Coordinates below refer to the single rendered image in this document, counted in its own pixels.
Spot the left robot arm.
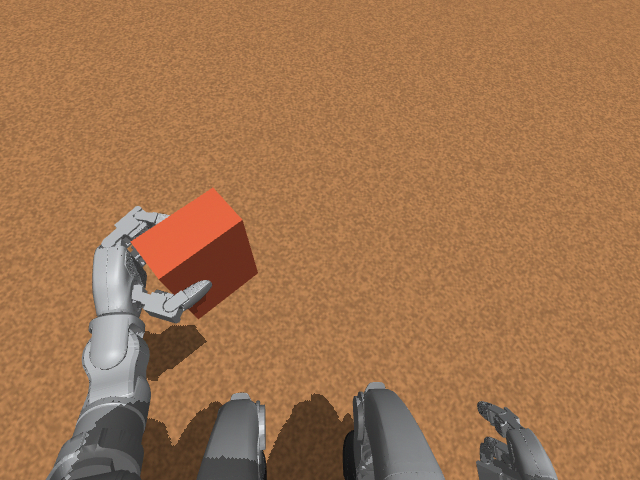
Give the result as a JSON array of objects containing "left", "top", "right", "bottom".
[{"left": 46, "top": 312, "right": 151, "bottom": 480}]

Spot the left robot hand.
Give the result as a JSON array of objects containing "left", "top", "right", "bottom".
[{"left": 92, "top": 206, "right": 212, "bottom": 324}]

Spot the carton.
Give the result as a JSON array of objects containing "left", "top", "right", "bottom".
[{"left": 131, "top": 188, "right": 258, "bottom": 319}]

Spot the right robot hand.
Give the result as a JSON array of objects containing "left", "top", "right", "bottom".
[{"left": 476, "top": 401, "right": 558, "bottom": 480}]

